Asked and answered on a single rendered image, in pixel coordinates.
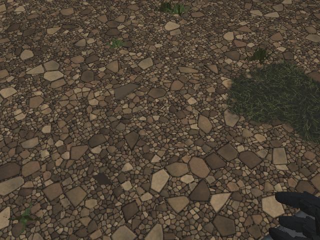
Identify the robot right hand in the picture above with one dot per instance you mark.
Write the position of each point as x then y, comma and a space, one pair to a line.
309, 227

